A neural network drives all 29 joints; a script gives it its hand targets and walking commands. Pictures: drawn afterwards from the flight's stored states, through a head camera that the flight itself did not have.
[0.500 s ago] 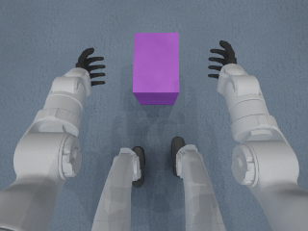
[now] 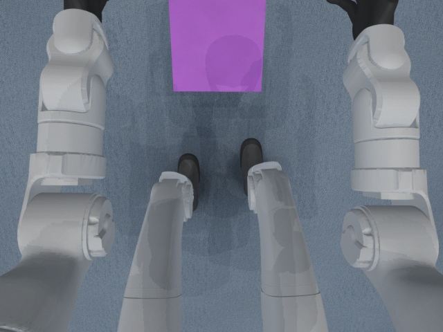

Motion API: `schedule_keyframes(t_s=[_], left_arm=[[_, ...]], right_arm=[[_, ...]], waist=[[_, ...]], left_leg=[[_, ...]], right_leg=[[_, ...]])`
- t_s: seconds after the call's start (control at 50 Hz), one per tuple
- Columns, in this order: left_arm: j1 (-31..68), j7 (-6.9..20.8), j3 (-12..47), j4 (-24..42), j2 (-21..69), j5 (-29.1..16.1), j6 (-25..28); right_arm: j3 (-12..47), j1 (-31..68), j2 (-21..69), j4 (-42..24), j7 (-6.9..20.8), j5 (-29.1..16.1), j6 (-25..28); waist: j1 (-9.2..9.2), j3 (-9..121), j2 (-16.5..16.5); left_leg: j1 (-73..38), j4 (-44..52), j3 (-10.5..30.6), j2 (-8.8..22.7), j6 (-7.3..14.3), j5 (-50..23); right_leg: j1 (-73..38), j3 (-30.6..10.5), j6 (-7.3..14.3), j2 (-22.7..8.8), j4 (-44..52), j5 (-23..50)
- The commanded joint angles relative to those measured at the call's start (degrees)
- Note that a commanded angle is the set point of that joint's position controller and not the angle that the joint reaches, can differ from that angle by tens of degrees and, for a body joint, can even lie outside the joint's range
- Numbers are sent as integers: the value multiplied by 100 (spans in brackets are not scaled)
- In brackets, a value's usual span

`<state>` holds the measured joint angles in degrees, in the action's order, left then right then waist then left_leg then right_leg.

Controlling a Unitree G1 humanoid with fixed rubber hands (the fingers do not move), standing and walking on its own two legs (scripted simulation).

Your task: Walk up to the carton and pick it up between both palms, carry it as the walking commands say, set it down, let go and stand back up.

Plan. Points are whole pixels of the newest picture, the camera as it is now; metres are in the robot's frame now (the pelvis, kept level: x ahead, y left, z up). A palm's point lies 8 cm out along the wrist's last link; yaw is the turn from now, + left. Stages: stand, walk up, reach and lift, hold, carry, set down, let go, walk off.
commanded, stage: reach and lift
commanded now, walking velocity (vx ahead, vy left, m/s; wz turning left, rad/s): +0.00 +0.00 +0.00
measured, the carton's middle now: (217, 35) +0.51 -0.01 -0.52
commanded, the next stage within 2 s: none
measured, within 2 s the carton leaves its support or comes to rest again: neither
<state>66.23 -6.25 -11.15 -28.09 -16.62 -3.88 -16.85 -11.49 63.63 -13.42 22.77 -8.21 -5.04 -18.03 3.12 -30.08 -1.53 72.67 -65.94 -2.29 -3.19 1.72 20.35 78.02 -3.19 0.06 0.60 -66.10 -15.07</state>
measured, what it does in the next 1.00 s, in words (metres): lowers itself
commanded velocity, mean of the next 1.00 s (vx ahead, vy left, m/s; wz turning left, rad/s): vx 0.00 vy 0.00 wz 0.00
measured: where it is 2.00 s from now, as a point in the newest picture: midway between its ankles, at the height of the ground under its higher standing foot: (225, 181)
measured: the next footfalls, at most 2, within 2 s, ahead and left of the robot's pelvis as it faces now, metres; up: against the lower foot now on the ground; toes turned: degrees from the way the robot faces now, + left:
none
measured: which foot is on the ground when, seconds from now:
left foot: down 0.00-1.00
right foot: down 0.00-1.00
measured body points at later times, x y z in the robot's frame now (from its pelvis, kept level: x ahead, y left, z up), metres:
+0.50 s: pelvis +0.03 -0.03 -0.08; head +0.45 -0.04 +0.06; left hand +0.50 +0.15 -0.35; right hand +0.47 -0.18 -0.36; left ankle +0.04 +0.11 -0.62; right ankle +0.08 -0.12 -0.62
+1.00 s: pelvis -0.01 -0.07 -0.18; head +0.42 -0.06 -0.08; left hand +0.46 +0.16 -0.47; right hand +0.49 -0.20 -0.48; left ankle +0.04 +0.10 -0.61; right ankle +0.08 -0.12 -0.62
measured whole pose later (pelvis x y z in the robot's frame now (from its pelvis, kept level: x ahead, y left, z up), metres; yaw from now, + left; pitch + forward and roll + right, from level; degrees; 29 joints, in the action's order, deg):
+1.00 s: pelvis -0.01 -0.07 -0.18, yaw +7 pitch +48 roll +9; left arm 65.5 -1.7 -11.0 -25.4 -24.0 -14.3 -6.2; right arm -3.3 68.5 -18.8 21.4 -13.4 -15.7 -8.9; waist 1.6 -30.0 -3.9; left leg 117.3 -106.0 3.3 -2.0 -0.5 27.6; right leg 123.6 2.0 3.8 4.5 -105.3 -23.0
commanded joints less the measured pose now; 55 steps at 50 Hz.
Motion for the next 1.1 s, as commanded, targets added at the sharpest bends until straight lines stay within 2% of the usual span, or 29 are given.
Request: schedule_keyframes(t_s=[0.0,0.02,0.08,0.14,0.16,0.24,0.28,0.32,0.36,0.4,0.44,0.5,0.54,0.58,0.6,0.62,0.66,0.68,0.7,0.72,0.8,0.84,0.86,0.9,0.94,0.96,1.0,1.02,1.08], left_arm=[[1460,144,-596,98,-553,326,563],[1633,136,-860,-193,-719,645,754],[1603,160,-389,79,-763,342,1206],[878,39,-349,-95,-854,-27,1288],[582,83,-318,-585,-702,-166,1302],[323,269,-318,-552,-732,196,1368],[1158,172,256,925,-67,-248,1521],[1264,132,222,1154,187,22,1467],[1071,71,288,837,-93,-134,1343],[864,-13,-85,761,-1535,-526,1188],[-121,-107,-793,1135,-1888,-541,1251],[281,-25,-631,1394,-1569,-458,1217],[885,7,-55,2142,-645,-217,1177],[1060,16,374,2226,462,99,1170],[969,-37,563,2140,221,359,1171],[1076,15,545,2078,38,-66,1328],[665,32,-41,2036,-2105,-871,1328],[110,-45,-771,1349,-2700,-977,1281],[-288,33,-814,254,-2343,-1113,1178],[-470,220,-852,-330,-2020,-988,1139],[905,319,-667,1284,-1405,-266,1102],[1300,458,-339,1408,-965,-181,1246],[1754,518,15,1581,-682,-409,1345],[2004,449,240,2469,-495,-1168,1457],[1908,555,-340,1402,-2035,-1468,1483],[2130,562,-581,78,-2798,-1319,1320],[1731,850,-386,-2214,-2390,-735,1048],[2268,930,-403,-1699,-2461,-535,1060],[3180,765,336,-651,-1741,-755,1251]], right_arm=[[-399,1293,-725,207,60,262,694],[-392,1111,-556,501,91,228,857],[-267,983,-318,570,43,114,1273],[-39,1136,139,-351,-52,80,1314],[-86,723,426,34,-47,201,1301],[47,340,477,135,-142,-38,1374],[-575,-33,135,-75,-188,28,1606],[-698,-398,-134,-78,-306,-178,1663],[29,14,-4,-689,-455,-540,1586],[48,791,256,-2103,-364,31,1148],[88,338,488,-2931,-520,230,1090],[286,415,399,-2836,-440,-120,1146],[86,-334,212,-1328,-302,-612,1219],[48,-481,-288,88,-393,-953,1426],[285,-380,-121,14,-512,-998,1414],[682,105,199,-835,-501,-1086,1462],[676,638,1164,-3882,-500,-657,1149],[504,744,1189,-4320,-697,-473,1118],[486,713,1329,-3547,-759,-325,1061],[236,345,840,-2494,-673,110,1091],[737,357,1258,-572,-450,-946,813],[752,493,749,-383,-383,-1067,1149],[540,177,669,44,-440,-884,1248],[602,342,653,-1388,-579,-1158,1462],[906,1127,1444,-2297,-600,-960,1170],[541,1580,1495,-834,-614,-622,1016],[629,1433,1179,1598,-495,-404,853],[818,2010,900,1525,-438,-465,796],[1137,2908,684,972,-242,-986,1133]], waist=[[-199,12574,626],[-489,11942,767],[-197,12836,600],[-404,13541,-987],[-94,13032,-1340],[-716,13033,148],[72,13552,1709],[-68,13855,2920],[-274,14372,1749],[-250,15186,-1860],[-808,14996,-3123],[-637,14133,-1487],[-517,14284,1635],[-730,13219,4545],[-856,13640,4226],[-892,14319,2999],[-943,15302,-2435],[-1303,15468,-4068],[-1218,14437,-4249],[-900,13412,-3804],[-1782,12669,472],[-1416,12050,2855],[-781,11832,3408],[-277,13435,2343],[-919,14390,-1937],[-1105,13303,-2764],[-1072,10080,-1536],[-1248,10164,-1015],[-1247,10827,393]], left_leg=[[-3931,44,985,30,-141,-4808],[-4073,-129,1005,56,-181,-4506],[-3048,-565,640,-93,-258,-3960],[723,-488,67,-189,50,-2408],[1618,-491,10,-191,49,-1653],[-451,-914,275,-177,-71,-3120],[-3242,-1488,994,71,-66,-5695],[-6689,-2216,1556,440,-210,-7611],[-4348,-2138,774,309,-278,-5625],[2322,-1734,-62,-172,39,-953],[4383,-1157,-191,-112,374,-229],[1757,-1432,412,-44,441,-2477],[-3715,-2342,1346,347,182,-6538],[-9261,-3403,2448,1227,-155,-9916],[-8734,-3220,1917,1092,-468,-9735],[-5380,-2839,1160,625,-404,-7180],[6155,-2487,-544,-29,146,305],[7832,-1747,-524,118,471,1522],[7174,-1698,-304,206,526,1022],[5977,-1999,-169,195,339,296],[1229,-2678,477,312,373,-3522],[-2228,-3564,932,476,115,-5124],[-3197,-3946,1133,528,21,-5483],[-1575,-4160,366,352,-72,-4383],[6545,-3452,-914,169,107,994],[7043,-3265,-751,397,184,1176],[6195,-3763,-576,474,-84,1014],[5412,-4034,-437,400,-201,550],[3248,-4629,-43,176,-213,-1362]], right_leg=[[-3089,256,-227,271,-241,3519],[-2282,193,-193,256,-155,2872],[-3244,165,-87,238,-618,3642],[-6712,-437,-83,-33,-1183,5782],[-7013,-514,-177,-138,-1234,5908],[-4765,-385,-299,14,-1437,4646],[-1512,105,-150,317,-1632,3772],[2419,318,122,403,-1040,2377],[-337,-128,576,212,-745,4205],[-7761,-1014,-292,-268,-2293,7084],[-9320,-1276,-562,-365,-2770,7387],[-6211,-868,-679,-75,-2689,5523],[-444,42,-635,388,-2547,3247],[7075,343,477,288,-1133,334],[6394,-58,1020,276,-345,1370],[2875,-483,1064,201,-922,3716],[-9098,-2051,203,-776,-3343,9712],[-10987,-2308,-277,-968,-3627,9536],[-10172,-2123,-528,-807,-3354,7727],[-8706,-1702,-701,-498,-3234,6432],[-3030,-1374,-879,-159,-3197,4927],[1431,-762,-504,10,-2970,3340],[2927,-401,-370,129,-2860,2747],[504,-350,106,83,-2932,4443],[-8062,-1798,-121,-683,-4075,8824],[-7653,-1703,-375,-632,-3970,6786],[-4555,-1312,-537,-292,-3587,2886],[-3925,-1255,-601,-157,-3672,2134],[-2484,-942,-204,369,-4371,3310]])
